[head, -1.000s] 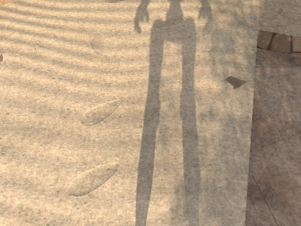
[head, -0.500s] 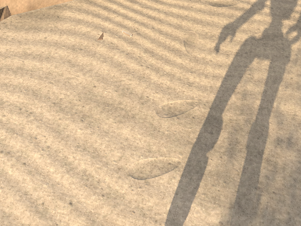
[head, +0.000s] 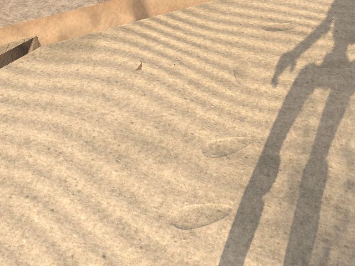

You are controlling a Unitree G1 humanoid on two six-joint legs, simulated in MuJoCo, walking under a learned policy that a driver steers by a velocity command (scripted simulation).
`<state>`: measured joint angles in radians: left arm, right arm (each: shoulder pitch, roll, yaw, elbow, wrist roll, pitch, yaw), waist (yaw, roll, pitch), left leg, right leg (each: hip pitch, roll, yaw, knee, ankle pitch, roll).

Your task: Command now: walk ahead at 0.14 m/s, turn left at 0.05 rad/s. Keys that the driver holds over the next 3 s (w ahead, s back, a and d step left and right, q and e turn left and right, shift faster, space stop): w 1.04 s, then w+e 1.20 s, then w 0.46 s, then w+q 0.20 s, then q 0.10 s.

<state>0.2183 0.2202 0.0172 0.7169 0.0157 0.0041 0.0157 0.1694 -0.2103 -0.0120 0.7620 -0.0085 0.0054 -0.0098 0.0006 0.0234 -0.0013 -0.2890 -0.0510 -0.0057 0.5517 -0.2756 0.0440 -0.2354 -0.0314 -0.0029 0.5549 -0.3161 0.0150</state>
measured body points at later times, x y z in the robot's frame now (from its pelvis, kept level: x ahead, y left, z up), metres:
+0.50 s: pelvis +0.14 -0.01 +0.01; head +0.17 +0.00 +0.46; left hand +0.39 +0.20 -0.06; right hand +0.08 -0.26 -0.12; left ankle +0.02 +0.10 -0.73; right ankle +0.30 -0.16 -0.69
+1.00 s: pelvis +0.42 -0.07 +0.01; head +0.43 -0.07 +0.46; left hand +0.44 +0.21 -0.11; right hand +0.61 -0.31 -0.08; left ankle +0.61 +0.11 -0.67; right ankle +0.36 -0.15 -0.73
